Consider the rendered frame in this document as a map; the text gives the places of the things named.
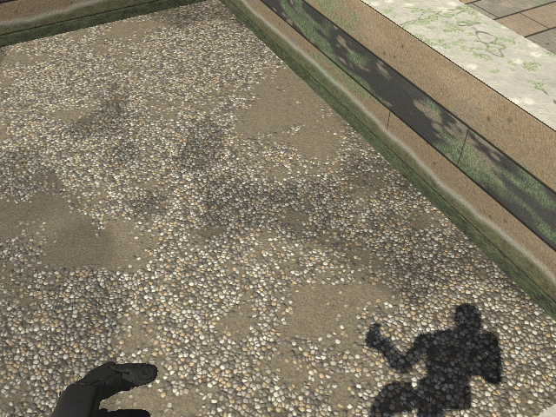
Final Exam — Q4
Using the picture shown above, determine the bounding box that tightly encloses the left robot hand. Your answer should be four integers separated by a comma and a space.
51, 361, 158, 417

